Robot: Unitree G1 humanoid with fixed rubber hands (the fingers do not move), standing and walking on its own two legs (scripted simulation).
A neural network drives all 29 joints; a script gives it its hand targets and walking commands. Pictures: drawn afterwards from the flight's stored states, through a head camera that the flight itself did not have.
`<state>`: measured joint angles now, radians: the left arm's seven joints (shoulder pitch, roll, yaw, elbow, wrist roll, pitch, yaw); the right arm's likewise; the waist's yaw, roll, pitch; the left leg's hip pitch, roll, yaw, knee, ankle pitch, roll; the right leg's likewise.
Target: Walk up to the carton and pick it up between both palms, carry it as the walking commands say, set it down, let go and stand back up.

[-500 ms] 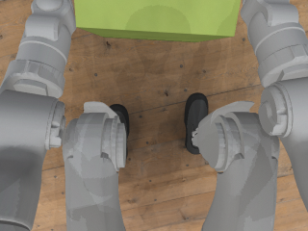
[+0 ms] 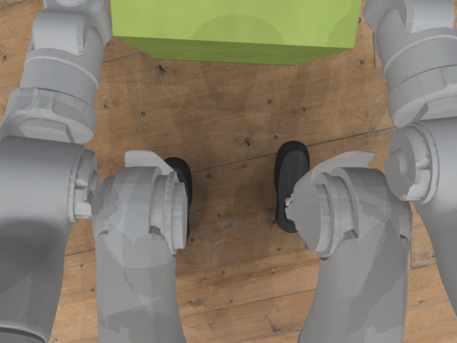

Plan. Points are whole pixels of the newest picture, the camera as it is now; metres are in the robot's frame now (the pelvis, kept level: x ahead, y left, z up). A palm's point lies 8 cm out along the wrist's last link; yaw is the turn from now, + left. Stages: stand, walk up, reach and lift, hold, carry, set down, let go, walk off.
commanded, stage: reach and lift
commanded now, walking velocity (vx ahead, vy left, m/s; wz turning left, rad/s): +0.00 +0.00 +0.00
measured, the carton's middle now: (232, 0) +0.52 +0.00 -0.23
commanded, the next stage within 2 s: none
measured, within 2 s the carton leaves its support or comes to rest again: neither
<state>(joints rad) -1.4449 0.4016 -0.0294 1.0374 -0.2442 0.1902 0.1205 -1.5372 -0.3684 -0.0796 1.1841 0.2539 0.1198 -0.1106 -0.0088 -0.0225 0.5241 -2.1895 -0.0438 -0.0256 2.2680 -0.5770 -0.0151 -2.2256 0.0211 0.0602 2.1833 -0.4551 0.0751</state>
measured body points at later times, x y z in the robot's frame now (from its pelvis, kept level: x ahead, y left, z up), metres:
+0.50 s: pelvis -0.01 +0.00 +0.03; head +0.35 +0.01 +0.29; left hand +0.55 +0.17 -0.13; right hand +0.56 -0.18 -0.11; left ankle +0.12 +0.12 -0.32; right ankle +0.15 -0.14 -0.32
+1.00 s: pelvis -0.01 +0.00 +0.07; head +0.33 +0.01 +0.34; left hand +0.53 +0.17 -0.06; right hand +0.53 -0.18 -0.05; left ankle +0.12 +0.12 -0.32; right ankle +0.15 -0.14 -0.32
